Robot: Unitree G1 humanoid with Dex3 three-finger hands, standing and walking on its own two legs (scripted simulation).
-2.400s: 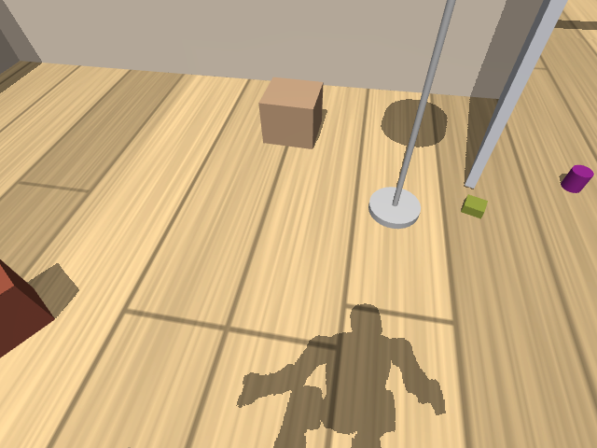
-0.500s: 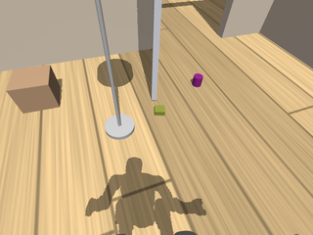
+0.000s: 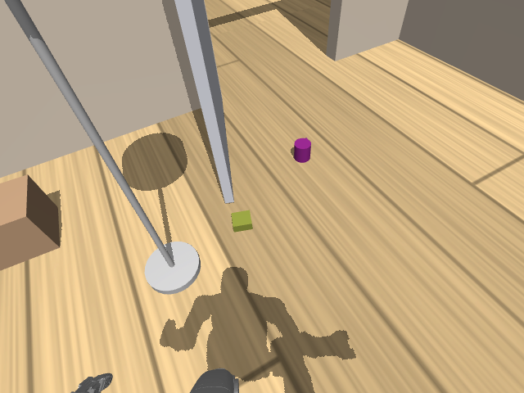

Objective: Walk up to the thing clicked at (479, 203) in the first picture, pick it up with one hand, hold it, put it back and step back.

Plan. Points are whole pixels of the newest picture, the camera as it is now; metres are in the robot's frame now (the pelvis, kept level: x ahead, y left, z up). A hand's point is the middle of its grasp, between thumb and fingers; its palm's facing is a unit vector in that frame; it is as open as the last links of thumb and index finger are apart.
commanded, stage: walk up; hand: left
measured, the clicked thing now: (241, 221) +0.93 +0.20 -0.74
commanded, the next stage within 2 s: none
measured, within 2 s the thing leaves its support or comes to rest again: neither
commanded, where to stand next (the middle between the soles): +0.53 +0.01 m, yaw -2 degrees
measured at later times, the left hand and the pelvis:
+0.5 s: hand (142, 301) +0.30 +0.28 -0.13, palm faces -0.13 -0.92 -0.38, open 7.4 cm; pelvis +0.20 +0.01 +0.00, yaw -4 degrees
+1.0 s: hand (150, 255) +0.41 +0.31 -0.16, palm faces -0.06 -0.91 -0.41, open 7.4 cm; pelvis +0.37 +0.02 -0.02, yaw -2 degrees
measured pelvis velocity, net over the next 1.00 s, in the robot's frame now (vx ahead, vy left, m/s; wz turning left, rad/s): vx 0.37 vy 0.02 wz -0.03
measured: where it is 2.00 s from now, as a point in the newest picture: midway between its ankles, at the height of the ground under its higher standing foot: (281, 325)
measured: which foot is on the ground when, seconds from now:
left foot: up 0.00-0.14, down 0.16-0.56, up 0.58-0.90, down 0.92-1.00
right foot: down 0.00-0.18, up 0.20-0.52, down 0.54-0.94, up 0.96-1.00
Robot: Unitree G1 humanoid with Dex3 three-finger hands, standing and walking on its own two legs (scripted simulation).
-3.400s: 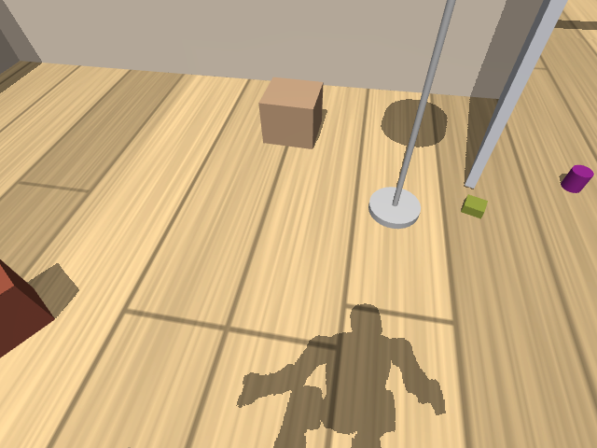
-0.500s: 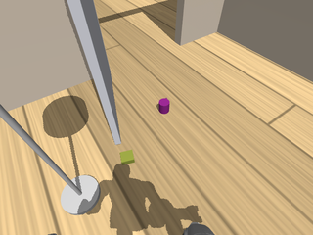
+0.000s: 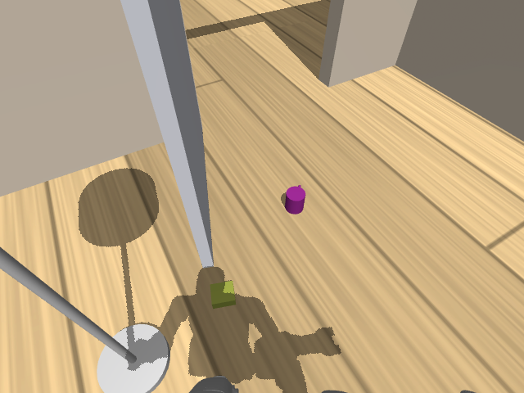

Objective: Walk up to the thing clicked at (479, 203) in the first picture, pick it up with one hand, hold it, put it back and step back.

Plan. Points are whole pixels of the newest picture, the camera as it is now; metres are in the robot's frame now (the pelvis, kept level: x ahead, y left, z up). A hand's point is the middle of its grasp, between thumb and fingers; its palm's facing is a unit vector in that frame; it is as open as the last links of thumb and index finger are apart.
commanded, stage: walk up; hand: left
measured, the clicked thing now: (223, 294) +0.55 +0.19 -0.73
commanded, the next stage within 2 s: stand in 1.36 s
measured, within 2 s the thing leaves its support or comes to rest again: neither
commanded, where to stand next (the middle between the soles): +0.15 -0.01 m, yaw +0 degrees
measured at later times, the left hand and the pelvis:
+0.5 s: hand (138, 372) +0.17 +0.24 -0.13, palm faces -0.04 -0.93 -0.37, open 7.4 cm; pelvis +0.05 -0.02 +0.01, yaw +0 degrees
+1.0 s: hand (128, 390) +0.14 +0.24 -0.12, palm faces +0.01 -0.94 -0.33, open 7.4 cm; pelvis +0.05 -0.01 +0.03, yaw +0 degrees
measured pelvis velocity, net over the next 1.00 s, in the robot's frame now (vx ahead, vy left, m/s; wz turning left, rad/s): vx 0.05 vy -0.01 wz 0.01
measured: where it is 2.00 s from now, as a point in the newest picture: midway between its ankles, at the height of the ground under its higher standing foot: outside the picture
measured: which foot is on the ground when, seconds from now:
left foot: down 0.00-1.00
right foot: up 0.00-0.20, down 0.22-1.00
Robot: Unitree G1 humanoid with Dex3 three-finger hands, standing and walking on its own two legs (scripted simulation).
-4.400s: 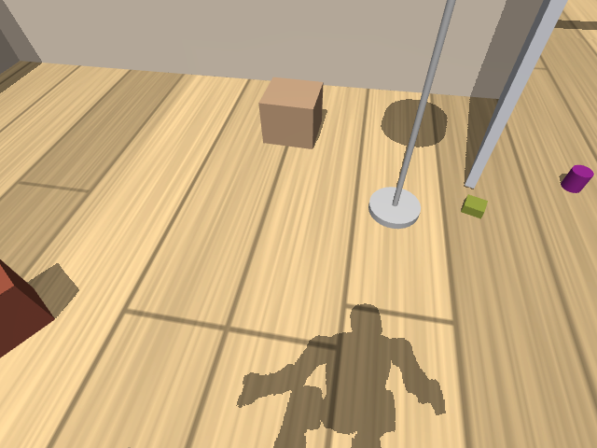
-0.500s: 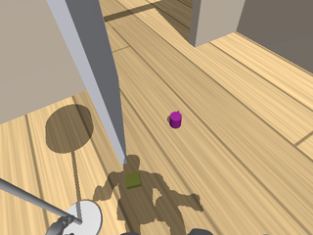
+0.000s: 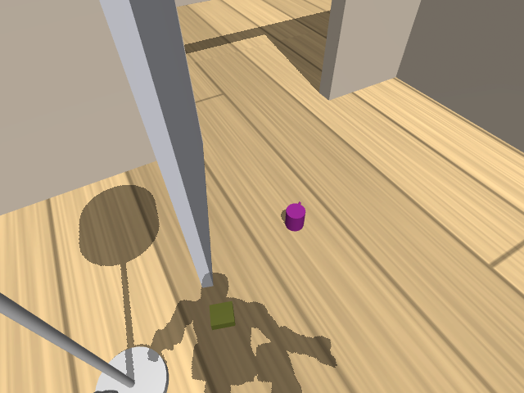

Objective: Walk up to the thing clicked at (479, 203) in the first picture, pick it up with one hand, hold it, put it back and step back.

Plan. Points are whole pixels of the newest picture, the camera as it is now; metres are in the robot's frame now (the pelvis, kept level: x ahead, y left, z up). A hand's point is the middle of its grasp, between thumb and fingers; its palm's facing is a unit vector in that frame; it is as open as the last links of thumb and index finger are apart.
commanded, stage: walk up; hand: left
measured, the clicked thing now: (222, 315) +0.50 +0.20 -0.76
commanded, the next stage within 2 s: stand in 0.36 s
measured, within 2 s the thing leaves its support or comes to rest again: neither
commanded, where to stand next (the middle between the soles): +0.10 +0.00 m, yaw -1 degrees
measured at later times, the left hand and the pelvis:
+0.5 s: hand out of the picture +0.09 +0.26 -0.15, palm faces +0.01 -0.94 -0.33, open 7.4 cm; pelvis +0.02 +0.01 +0.00, yaw +1 degrees
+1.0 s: hand out of the picture +0.10 +0.26 -0.15, palm faces +0.01 -0.94 -0.35, open 7.4 cm; pelvis +0.03 +0.00 +0.00, yaw +1 degrees
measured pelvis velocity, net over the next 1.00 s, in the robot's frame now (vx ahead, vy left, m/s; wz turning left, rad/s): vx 0.03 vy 0.00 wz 0.02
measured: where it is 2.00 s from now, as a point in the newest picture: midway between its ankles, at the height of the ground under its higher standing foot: outside the picture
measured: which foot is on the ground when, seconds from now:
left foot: down 0.00-1.00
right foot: down 0.00-1.00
